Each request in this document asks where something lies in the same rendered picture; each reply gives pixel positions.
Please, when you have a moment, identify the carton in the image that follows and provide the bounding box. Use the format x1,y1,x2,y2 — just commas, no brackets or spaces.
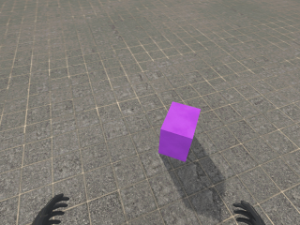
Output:
158,101,201,162

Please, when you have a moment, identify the robot left hand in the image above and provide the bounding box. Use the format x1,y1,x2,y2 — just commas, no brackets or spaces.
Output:
31,193,69,225

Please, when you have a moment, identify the robot right hand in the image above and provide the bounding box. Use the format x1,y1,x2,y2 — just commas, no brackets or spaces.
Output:
233,200,265,225

